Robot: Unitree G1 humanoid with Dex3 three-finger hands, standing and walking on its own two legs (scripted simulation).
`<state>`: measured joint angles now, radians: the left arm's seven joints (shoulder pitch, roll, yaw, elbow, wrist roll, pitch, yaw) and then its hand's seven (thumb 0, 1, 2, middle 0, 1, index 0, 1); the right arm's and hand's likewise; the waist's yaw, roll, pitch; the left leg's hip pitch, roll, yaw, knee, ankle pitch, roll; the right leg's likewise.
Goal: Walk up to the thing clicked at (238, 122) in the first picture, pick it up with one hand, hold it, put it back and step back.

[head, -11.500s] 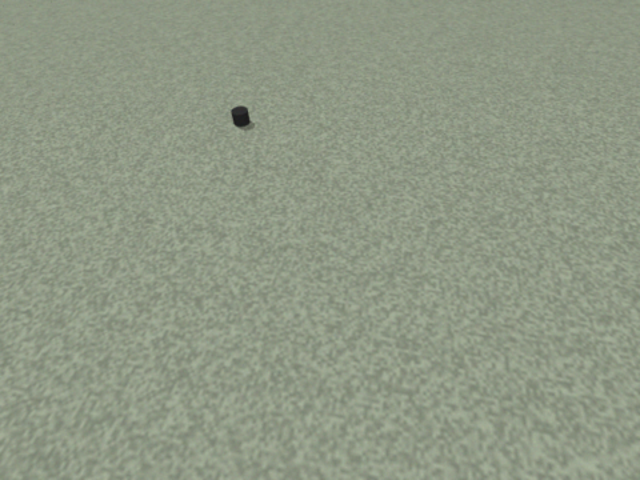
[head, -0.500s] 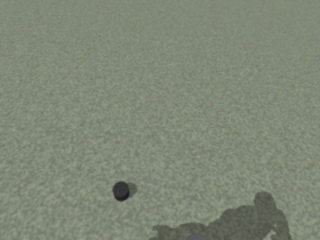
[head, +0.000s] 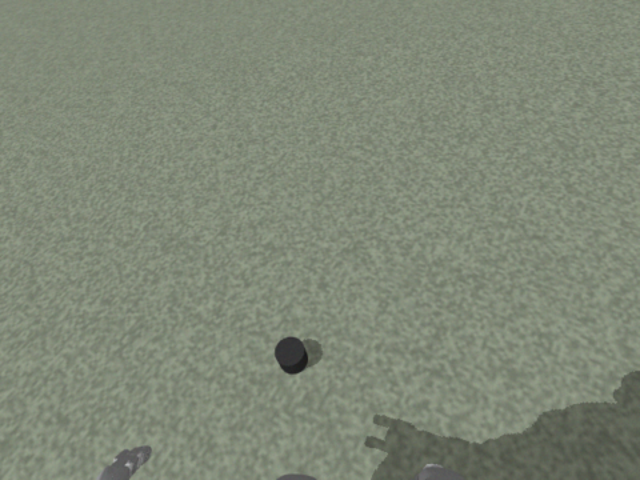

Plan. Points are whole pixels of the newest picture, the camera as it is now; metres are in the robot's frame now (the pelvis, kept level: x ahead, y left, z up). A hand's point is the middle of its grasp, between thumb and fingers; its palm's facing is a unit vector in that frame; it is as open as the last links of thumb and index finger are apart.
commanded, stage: walk up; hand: left
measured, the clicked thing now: (291, 355) +0.54 +0.24 -0.72
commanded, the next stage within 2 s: none
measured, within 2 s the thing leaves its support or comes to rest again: neither
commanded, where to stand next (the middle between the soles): +0.14 +0.03 m, yaw -4 degrees
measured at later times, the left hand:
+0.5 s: hand out of the picture +0.10 +0.24 -0.13, palm faces +0.00 -0.90 -0.43, open 7.4 cm
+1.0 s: hand out of the picture +0.13 +0.31 -0.16, palm faces -0.03 -0.91 -0.41, open 7.4 cm
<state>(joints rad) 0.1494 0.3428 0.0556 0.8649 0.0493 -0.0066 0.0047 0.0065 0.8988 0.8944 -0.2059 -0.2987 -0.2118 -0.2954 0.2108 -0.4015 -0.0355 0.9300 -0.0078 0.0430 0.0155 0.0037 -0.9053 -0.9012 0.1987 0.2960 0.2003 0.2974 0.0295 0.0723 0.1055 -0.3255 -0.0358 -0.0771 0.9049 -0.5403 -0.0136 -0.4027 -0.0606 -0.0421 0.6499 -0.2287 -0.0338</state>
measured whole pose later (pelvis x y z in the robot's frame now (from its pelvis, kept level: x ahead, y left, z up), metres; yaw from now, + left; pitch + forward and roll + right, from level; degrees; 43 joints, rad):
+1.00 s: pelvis +0.04 +0.02 -0.01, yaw -1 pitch -1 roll +0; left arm 0.19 0.44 0.05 0.92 0.00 0.01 0.02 0.01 0.90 0.89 -0.20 -0.30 -0.21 -0.29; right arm 0.20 -0.37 -0.04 0.89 -0.03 0.01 0.01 0.01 -0.90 -0.90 0.20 0.30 0.20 0.30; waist 0.00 -0.04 0.12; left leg -0.39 0.05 0.03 0.78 -0.37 -0.01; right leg -0.46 0.03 0.06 1.02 -0.51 -0.03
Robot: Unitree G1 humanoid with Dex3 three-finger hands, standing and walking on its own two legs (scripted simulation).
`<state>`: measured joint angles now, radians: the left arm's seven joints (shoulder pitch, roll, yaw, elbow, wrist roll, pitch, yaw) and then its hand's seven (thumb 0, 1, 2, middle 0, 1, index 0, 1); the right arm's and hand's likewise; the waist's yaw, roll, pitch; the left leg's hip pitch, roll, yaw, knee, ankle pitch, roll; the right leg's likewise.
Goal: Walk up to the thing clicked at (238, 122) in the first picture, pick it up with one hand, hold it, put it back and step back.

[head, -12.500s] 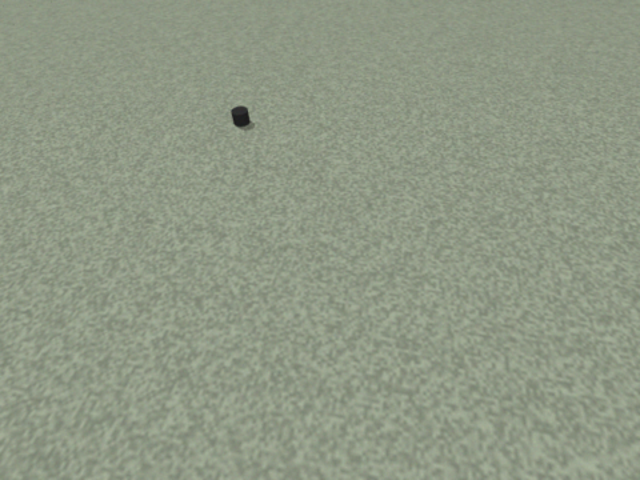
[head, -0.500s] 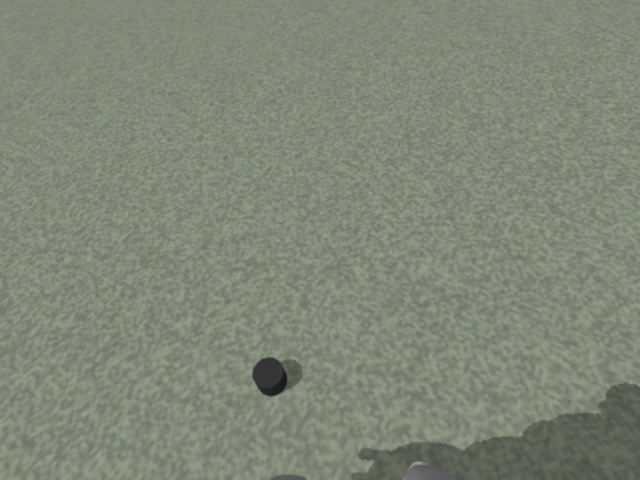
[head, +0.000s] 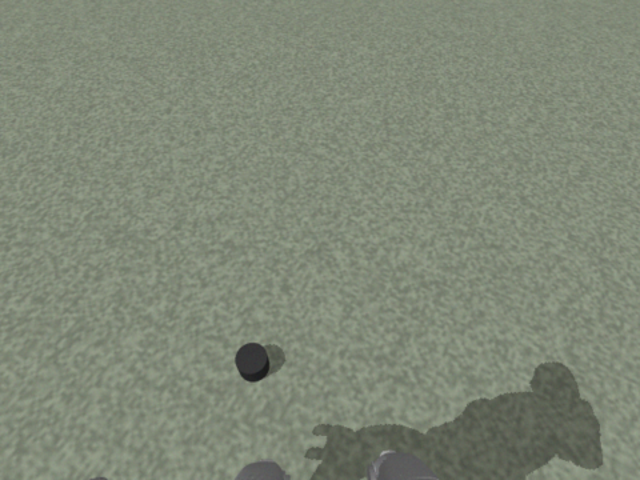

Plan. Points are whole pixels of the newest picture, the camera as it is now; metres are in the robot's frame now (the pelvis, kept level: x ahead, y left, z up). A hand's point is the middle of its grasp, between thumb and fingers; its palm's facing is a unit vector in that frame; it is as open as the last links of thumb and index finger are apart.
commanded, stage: walk up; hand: left
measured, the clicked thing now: (252, 362) +0.49 +0.23 -0.71
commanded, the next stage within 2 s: none
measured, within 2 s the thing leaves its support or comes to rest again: neither
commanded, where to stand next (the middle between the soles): +0.10 +0.01 m, yaw -3 degrees
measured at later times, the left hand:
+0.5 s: hand out of the picture +0.09 +0.30 -0.14, palm faces -0.09 -0.92 -0.38, open 7.4 cm
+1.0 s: hand (170, 462) +0.16 +0.22 -0.12, palm faces -0.06 -0.94 -0.32, open 7.4 cm
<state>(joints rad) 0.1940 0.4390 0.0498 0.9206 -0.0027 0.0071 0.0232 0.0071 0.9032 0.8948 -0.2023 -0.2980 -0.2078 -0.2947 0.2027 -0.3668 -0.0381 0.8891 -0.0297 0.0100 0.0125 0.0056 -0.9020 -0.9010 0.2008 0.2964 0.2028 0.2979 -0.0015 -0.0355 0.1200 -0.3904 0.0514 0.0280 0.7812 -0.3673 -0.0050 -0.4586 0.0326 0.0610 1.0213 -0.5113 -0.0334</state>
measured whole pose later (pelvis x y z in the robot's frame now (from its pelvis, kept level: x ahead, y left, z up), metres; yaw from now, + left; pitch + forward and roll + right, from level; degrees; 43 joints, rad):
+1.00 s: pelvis +0.03 -0.01 +0.03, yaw -3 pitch -2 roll +0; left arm 0.05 0.34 0.02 1.06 0.00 0.00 -0.01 0.01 0.90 0.89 -0.20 -0.30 -0.21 -0.30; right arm 0.12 -0.35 0.01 1.09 0.00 -0.02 0.01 0.01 -0.90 -0.90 0.20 0.30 0.20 0.30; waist -0.01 0.00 0.08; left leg -0.27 0.04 -0.04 0.51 -0.21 -0.04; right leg -0.19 -0.02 -0.04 0.51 -0.29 0.00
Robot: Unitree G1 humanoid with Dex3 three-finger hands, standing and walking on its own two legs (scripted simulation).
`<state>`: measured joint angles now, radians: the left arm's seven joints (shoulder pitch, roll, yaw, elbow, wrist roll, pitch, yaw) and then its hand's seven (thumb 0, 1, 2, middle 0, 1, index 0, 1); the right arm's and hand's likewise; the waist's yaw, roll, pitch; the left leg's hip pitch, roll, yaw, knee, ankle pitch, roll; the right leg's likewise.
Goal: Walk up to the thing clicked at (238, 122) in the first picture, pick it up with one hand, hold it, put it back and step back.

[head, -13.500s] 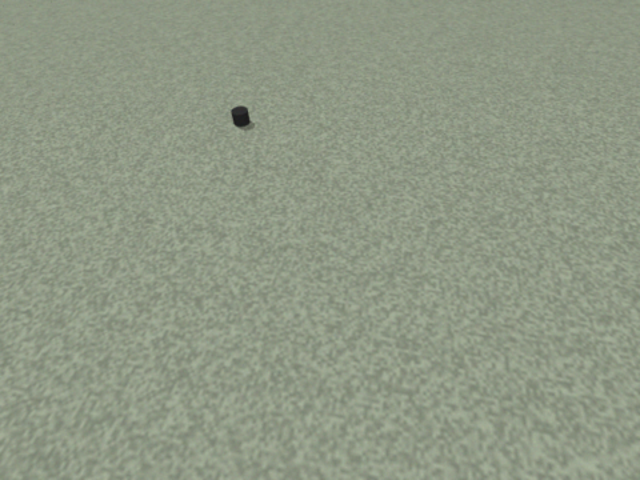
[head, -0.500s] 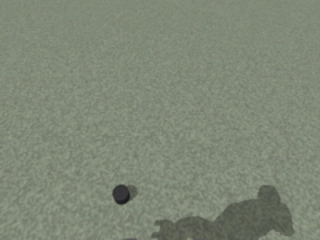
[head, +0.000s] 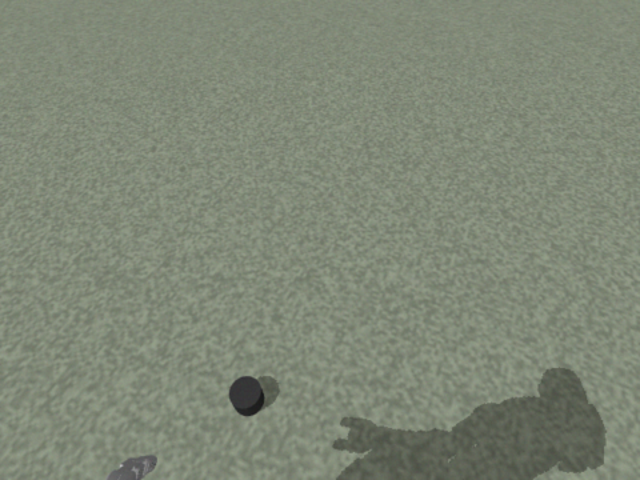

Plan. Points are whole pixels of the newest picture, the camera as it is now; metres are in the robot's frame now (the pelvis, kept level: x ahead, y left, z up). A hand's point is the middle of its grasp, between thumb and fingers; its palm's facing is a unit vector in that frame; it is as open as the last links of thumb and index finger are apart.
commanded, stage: walk up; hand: left
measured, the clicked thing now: (247, 396) +0.45 +0.27 -0.73
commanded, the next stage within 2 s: none
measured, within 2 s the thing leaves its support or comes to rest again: neither
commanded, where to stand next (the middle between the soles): +0.07 +0.03 m, yaw +0 degrees
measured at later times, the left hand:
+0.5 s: hand out of the picture -0.03 +0.24 -0.15, palm faces +0.06 -0.91 -0.41, open 7.4 cm
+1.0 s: hand out of the picture +0.01 +0.29 -0.17, palm faces +0.12 -0.93 -0.34, open 7.4 cm
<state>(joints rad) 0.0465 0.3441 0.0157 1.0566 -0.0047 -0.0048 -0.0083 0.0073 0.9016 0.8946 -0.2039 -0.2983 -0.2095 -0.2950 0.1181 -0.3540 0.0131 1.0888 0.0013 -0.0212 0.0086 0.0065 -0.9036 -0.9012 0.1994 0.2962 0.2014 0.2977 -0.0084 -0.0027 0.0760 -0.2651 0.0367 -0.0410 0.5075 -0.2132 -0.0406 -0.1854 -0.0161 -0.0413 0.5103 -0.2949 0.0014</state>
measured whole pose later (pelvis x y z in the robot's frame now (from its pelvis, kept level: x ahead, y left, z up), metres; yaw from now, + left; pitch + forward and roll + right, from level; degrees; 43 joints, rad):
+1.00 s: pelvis +0.01 +0.02 -0.01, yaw +6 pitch -3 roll +0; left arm 0.26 0.41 0.05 0.93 -0.01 0.04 0.00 0.01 0.91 0.89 -0.20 -0.30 -0.21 -0.29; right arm 0.14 -0.34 -0.02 0.90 -0.01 -0.04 0.00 0.00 -0.90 -0.90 0.20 0.30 0.20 0.30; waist 0.03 -0.07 0.14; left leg -0.27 0.03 0.04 0.60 -0.27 0.01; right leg -0.40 0.00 0.11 1.03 -0.51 -0.02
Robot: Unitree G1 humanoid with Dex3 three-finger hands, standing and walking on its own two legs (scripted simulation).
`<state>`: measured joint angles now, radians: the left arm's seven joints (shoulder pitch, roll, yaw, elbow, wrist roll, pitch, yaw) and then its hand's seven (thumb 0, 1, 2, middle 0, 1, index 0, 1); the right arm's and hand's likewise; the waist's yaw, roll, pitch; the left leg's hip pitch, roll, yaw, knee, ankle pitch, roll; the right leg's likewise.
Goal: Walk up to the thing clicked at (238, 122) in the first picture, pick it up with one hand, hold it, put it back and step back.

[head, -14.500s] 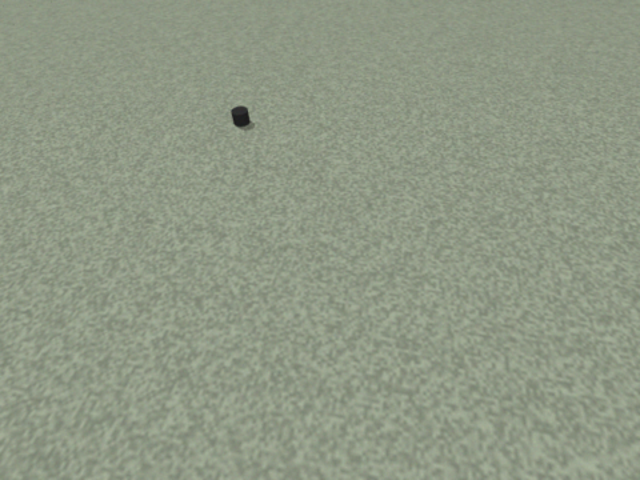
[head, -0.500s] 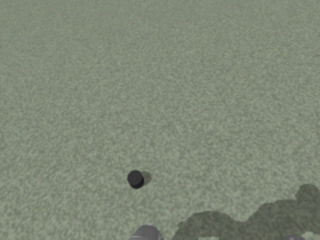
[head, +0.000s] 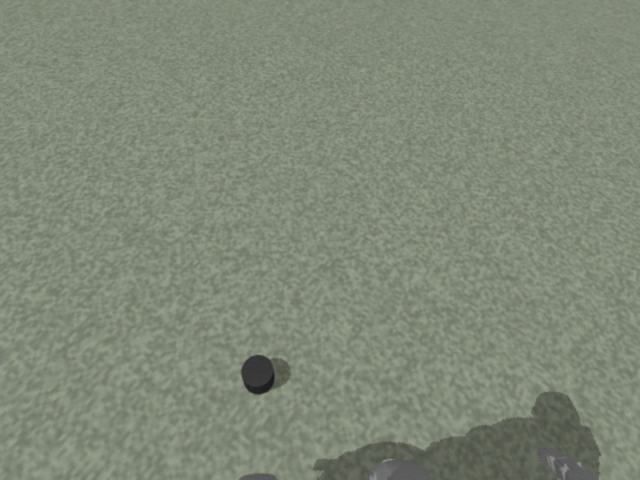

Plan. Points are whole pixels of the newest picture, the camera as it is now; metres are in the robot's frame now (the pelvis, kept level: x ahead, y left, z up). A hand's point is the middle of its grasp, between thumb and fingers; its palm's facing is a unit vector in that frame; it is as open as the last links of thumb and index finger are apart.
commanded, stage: walk up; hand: left
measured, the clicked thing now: (258, 374) +0.47 +0.20 -0.73
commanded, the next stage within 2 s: stand in 1.08 s
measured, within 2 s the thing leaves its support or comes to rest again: neither
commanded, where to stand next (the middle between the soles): +0.06 +0.00 m, yaw -6 degrees
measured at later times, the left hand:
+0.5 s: hand out of the picture +0.07 +0.23 -0.12, palm faces -0.05 -0.89 -0.45, open 7.4 cm
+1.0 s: hand out of the picture +0.04 +0.24 -0.14, palm faces -0.06 -0.93 -0.37, open 7.4 cm
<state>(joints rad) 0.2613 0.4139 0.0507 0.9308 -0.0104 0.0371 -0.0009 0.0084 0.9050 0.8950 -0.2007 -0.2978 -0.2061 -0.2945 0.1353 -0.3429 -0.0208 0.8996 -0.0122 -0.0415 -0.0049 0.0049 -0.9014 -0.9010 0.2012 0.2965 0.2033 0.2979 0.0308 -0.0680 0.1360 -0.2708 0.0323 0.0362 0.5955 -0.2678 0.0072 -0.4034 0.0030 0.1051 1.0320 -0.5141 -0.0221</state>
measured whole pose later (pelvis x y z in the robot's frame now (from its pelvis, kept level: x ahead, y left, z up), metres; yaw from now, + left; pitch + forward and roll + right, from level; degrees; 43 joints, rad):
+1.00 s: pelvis -0.02 -0.02 +0.00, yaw -3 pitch -2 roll +0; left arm 0.24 0.35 0.01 0.99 0.01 -0.04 -0.01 0.01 0.90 0.89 -0.20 -0.30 -0.21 -0.30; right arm 0.19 -0.38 -0.02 0.95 -0.01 -0.01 0.02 0.01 -0.90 -0.90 0.20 0.30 0.20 0.30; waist 0.01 0.03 0.06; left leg -0.19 0.01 0.00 0.59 -0.36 0.00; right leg -0.28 0.00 0.02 0.60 -0.29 0.00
